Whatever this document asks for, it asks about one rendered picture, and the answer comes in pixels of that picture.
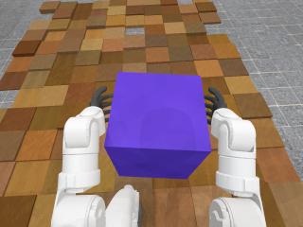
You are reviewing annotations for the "robot left thigh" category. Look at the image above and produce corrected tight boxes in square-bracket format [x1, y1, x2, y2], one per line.
[105, 188, 139, 227]

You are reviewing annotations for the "right robot forearm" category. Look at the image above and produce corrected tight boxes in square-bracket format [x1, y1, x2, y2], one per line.
[210, 108, 266, 227]

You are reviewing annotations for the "robot right upper arm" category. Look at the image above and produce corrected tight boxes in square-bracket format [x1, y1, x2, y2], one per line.
[209, 197, 266, 227]

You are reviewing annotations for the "right robot hand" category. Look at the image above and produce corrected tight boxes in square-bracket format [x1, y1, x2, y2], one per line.
[204, 87, 227, 126]

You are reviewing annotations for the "left robot hand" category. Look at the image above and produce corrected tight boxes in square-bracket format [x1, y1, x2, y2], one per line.
[89, 86, 114, 123]

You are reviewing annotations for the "carton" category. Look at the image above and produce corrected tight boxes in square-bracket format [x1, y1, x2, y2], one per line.
[104, 72, 212, 180]

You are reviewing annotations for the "left robot forearm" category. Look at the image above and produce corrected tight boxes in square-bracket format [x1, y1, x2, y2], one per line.
[51, 106, 106, 227]

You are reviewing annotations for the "robot left shin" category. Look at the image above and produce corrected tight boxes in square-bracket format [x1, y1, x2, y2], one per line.
[124, 184, 138, 227]

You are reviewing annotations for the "robot left upper arm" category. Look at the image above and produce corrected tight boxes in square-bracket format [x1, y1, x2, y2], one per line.
[51, 195, 106, 227]

